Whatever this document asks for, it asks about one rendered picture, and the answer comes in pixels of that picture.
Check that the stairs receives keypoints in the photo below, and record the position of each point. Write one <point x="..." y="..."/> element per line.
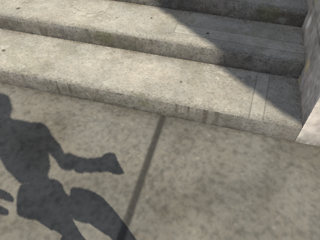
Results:
<point x="229" y="63"/>

